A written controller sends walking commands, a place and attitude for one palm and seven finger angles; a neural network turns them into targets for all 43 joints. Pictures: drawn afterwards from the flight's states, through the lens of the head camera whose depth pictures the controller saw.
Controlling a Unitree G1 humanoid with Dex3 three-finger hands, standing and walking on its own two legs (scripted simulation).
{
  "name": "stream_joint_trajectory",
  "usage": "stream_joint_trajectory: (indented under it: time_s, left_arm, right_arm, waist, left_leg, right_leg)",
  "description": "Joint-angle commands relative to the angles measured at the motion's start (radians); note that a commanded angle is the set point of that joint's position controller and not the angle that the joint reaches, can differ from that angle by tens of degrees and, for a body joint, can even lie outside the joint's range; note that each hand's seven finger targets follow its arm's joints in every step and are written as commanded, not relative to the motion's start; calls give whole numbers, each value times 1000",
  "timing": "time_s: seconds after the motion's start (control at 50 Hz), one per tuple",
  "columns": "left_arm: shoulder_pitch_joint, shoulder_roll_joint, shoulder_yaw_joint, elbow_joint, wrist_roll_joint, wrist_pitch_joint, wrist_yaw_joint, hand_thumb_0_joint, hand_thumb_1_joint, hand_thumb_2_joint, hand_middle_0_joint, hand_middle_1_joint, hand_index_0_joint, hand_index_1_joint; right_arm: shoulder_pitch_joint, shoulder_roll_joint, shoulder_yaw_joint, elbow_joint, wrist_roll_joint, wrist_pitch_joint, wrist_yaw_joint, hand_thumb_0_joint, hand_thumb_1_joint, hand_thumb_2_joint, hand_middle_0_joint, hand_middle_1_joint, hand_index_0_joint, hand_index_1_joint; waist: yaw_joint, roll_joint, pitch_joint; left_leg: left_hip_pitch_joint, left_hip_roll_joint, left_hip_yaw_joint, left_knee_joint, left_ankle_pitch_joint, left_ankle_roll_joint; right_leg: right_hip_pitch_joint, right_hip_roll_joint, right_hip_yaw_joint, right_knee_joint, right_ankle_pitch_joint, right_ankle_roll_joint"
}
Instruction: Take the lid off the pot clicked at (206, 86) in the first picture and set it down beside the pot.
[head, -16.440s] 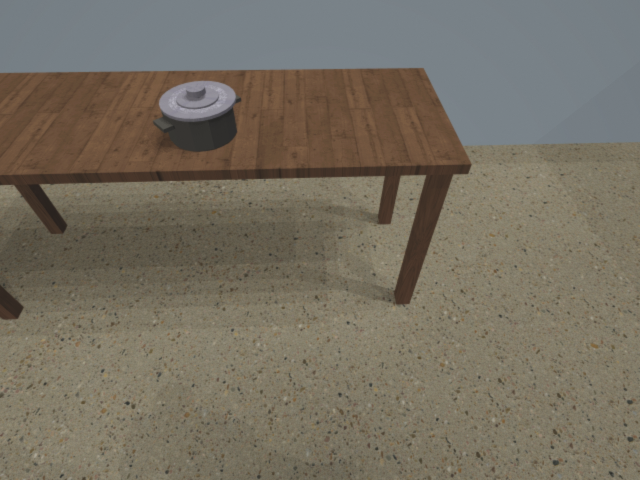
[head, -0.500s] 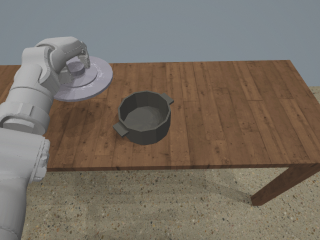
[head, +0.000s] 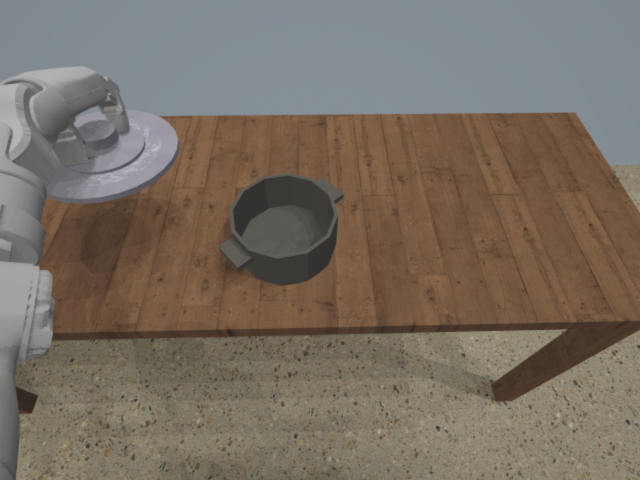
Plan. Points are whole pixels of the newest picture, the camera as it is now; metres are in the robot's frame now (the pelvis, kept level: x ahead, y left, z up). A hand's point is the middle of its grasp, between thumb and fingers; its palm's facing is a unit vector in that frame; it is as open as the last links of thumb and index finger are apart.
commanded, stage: move the lid sideways beside the pot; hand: left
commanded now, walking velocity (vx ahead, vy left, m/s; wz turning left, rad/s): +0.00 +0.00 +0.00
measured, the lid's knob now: (97, 135) +0.52 +0.26 +0.14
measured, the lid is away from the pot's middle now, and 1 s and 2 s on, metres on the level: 0.22 0.22 0.23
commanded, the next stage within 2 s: lower the lid onto the table in 0.20 s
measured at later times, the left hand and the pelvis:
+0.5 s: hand (79, 141) +0.49 +0.27 +0.16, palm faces -0.37 -0.06 -0.93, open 7.9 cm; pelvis +0.01 +0.01 +0.00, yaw +0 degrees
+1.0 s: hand (99, 167) +0.49 +0.26 +0.11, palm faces -0.43 -0.05 -0.90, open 7.9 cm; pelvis +0.01 +0.00 +0.00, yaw +0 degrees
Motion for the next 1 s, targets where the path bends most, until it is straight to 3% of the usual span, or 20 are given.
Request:
stream_joint_trajectory:
  time_s: [0.0,0.06,0.08,0.18,0.22,0.28,0.34,0.42,0.44,0.5,0.54,0.62,0.64,0.68,0.74,0.78,0.82,0.9,0.94,0.98]
  left_arm:
    - [-583,327,89,-192,-21,-19,57,0,667,1001,-1104,-1190,-724,-1043]
    - [-627,355,87,-232,-10,-31,58,0,667,1001,-1104,-1190,-724,-1043]
    - [-647,323,66,-247,-11,-34,54,0,667,1001,-1104,-1190,-724,-1043]
    - [-650,330,91,-310,-37,-56,46,0,667,1001,-1104,-1190,-724,-1043]
    - [-608,305,78,-244,-41,-51,42,0,667,1001,-1104,-1190,-724,-1043]
    - [-676,304,73,-314,-36,-52,50,0,667,1001,-1104,-1190,-724,-1043]
    - [-609,302,96,-287,-36,-52,59,0,667,1001,-1104,-1190,-724,-1043]
    - [-534,294,91,-173,-25,-33,65,0,667,1001,-1104,-1190,-724,-1043]
    - [-553,275,74,-199,-28,-34,68,0,667,1001,-1104,-1190,-724,-1043]
    - [-608,333,116,-265,-2,-42,81,0,667,1001,-1104,-1190,-724,-1043]
    - [-553,381,157,-219,-11,-53,89,0,667,1001,-1104,-1190,-724,-1043]
    - [-590,320,108,-241,-5,-53,97,0,667,1001,-1104,-1190,-724,-1043]
    - [-583,359,138,-260,-6,-62,100,0,667,1001,-1104,-1190,-724,-1043]
    - [-563,341,132,-236,-5,-64,103,0,667,1001,-1104,-1190,-724,-1043]
    - [-558,257,62,-199,-21,-59,98,0,667,1001,-1104,-1190,-724,-1043]
    - [-571,311,95,-191,-14,-58,103,0,667,1001,-1104,-1190,-724,-1043]
    - [-587,299,77,-203,-15,-65,105,0,667,1001,-1104,-1190,-724,-1043]
    - [-579,304,84,-198,-13,-78,115,0,667,1001,-1104,-1190,-724,-1043]
    - [-570,364,131,-221,-11,-90,124,0,667,1001,-1104,-1190,-724,-1043]
    - [-562,339,119,-214,-5,-89,131,0,667,1001,-1104,-1190,-724,-1043]
  right_arm:
    - [53,-168,-51,-65,6,-12,-13,0,-900,-900,200,300,200,300]
    - [59,-174,-51,-61,8,-7,-13,0,-900,-900,200,300,200,300]
    - [58,-170,-53,-61,5,-11,-13,0,-900,-900,200,300,200,300]
    - [73,-167,-63,-55,-1,-10,-6,0,-900,-900,200,300,200,300]
    - [77,-167,-62,-45,-1,-8,-4,0,-900,-900,200,300,200,300]
    - [79,-167,-64,-44,-4,-8,2,0,-900,-900,200,300,200,300]
    - [81,-169,-68,-47,-10,-8,12,0,-900,-900,200,300,200,300]
    - [60,-169,-54,-56,-3,14,15,0,-900,-900,200,300,200,300]
    - [57,-173,-59,-57,-3,16,15,0,-900,-900,200,300,200,300]
    - [61,-163,-61,-68,-10,16,15,0,-900,-900,200,300,200,300]
    - [68,-169,-59,-76,-10,15,6,0,-900,-900,200,300,200,300]
    - [68,-158,-60,-73,-10,13,3,0,-900,-900,200,300,200,300]
    - [68,-163,-62,-73,-10,11,2,0,-900,-900,200,300,200,300]
    - [70,-158,-60,-74,-12,14,0,0,-900,-900,200,300,200,300]
    - [79,-163,-62,-57,-6,15,-3,0,-900,-900,200,300,200,300]
    - [90,-170,-59,-48,-4,18,-10,0,-900,-900,200,300,200,300]
    - [92,-168,-57,-46,-3,13,-18,0,-900,-900,200,300,200,300]
    - [106,-167,-58,-35,-3,7,-25,0,-900,-900,200,300,200,300]
    - [112,-173,-58,-38,-4,5,-29,0,-900,-900,200,300,200,300]
    - [115,-166,-59,-36,-6,5,-28,0,-900,-900,200,300,200,300]
  waist:
    - [-3,41,-439]
    - [-7,85,-457]
    - [-8,92,-465]
    - [-9,124,-523]
    - [-13,105,-477]
    - [-12,126,-507]
    - [0,137,-501]
    - [3,24,-444]
    - [1,42,-444]
    - [4,82,-520]
    - [8,50,-517]
    - [0,86,-517]
    - [5,87,-520]
    - [2,89,-519]
    - [-14,73,-462]
    - [-16,46,-476]
    - [-18,64,-488]
    - [-22,106,-486]
    - [-11,98,-518]
    - [-12,113,-516]
  left_leg:
    - [298,53,-94,23,521,-18]
    - [312,55,-101,23,541,-28]
    - [331,55,-106,27,548,-27]
    - [416,63,-124,49,682,-38]
    - [387,61,-116,48,643,-35]
    - [416,65,-131,47,685,-49]
    - [424,66,-140,65,780,-60]
    - [297,59,-110,43,612,-37]
    - [308,61,-110,48,644,-42]
    - [371,67,-124,55,698,-48]
    - [337,61,-111,56,684,-41]
    - [366,69,-120,51,683,-45]
    - [374,71,-118,59,720,-47]
    - [364,68,-115,55,686,-44]
    - [334,66,-103,61,640,-38]
    - [313,63,-99,52,560,-29]
    - [307,59,-91,50,533,-23]
    - [330,64,-93,64,587,-29]
    - [328,64,-93,66,608,-31]
    - [337,65,-99,68,634,-36]
  right_leg:
    - [89,38,1,0,289,-64]
    - [79,41,-1,3,285,-67]
    - [69,43,-4,0,277,-67]
    - [44,48,-6,3,290,-63]
    - [26,49,-9,-2,273,-63]
    - [18,51,-13,5,273,-66]
    - [1,49,-11,16,288,-71]
    - [54,45,-11,20,296,-67]
    - [38,41,-11,22,308,-70]
    - [43,49,-7,30,300,-68]
    - [74,43,1,26,327,-67]
    - [40,47,-7,23,295,-66]
    - [41,44,-2,23,308,-67]
    - [47,47,-5,23,297,-66]
    - [7,45,-6,19,289,-66]
    - [27,49,-3,21,273,-64]
    - [37,47,-2,21,279,-66]
    - [13,50,-2,25,286,-66]
    - [36,48,2,29,307,-69]
    - [27,53,-2,32,306,-68]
